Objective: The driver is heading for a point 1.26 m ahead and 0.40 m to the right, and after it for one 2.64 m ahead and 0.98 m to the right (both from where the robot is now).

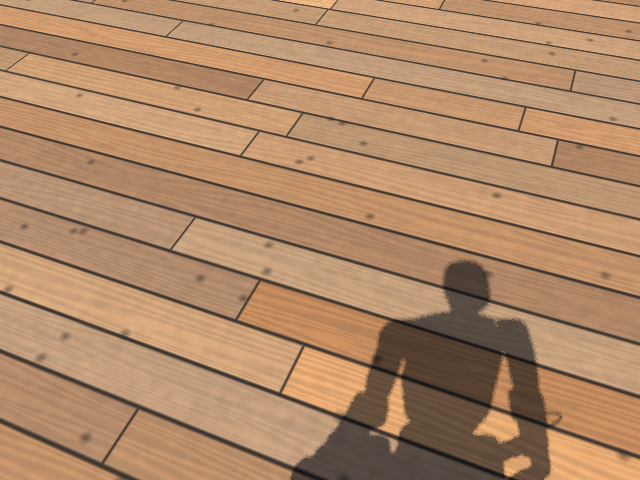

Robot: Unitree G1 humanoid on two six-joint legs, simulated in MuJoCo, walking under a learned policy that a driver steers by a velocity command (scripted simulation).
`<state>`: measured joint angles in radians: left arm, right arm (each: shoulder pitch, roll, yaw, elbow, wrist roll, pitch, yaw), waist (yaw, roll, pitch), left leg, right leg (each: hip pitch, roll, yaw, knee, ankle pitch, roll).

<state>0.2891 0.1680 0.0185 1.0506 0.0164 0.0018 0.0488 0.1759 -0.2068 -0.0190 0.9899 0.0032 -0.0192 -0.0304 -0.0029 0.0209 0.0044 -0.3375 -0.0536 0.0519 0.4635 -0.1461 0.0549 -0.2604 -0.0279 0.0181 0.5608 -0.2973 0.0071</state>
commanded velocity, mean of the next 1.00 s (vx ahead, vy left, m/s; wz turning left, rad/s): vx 0.63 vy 0.00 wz -0.38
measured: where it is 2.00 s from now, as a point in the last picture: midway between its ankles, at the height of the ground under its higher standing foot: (496, 232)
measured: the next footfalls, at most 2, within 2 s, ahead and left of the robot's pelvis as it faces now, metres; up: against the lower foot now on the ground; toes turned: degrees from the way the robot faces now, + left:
left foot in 0.48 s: +0.23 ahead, +0.17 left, +0.00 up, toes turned +4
right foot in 0.96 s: +0.61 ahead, -0.03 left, +0.00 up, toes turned -27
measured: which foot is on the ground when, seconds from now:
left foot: down 0.00-0.20, up 0.22-0.46, down 0.48-0.96, up 0.98-1.00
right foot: down 0.00-0.48, up 0.50-0.94, down 0.96-1.00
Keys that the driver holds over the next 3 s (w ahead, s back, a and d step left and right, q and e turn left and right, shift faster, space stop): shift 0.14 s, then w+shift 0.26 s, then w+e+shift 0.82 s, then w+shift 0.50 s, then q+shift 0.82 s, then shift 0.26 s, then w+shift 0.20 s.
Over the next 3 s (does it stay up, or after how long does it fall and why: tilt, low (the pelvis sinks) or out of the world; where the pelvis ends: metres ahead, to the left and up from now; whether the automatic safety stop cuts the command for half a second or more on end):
stays up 1.41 -0.62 0.02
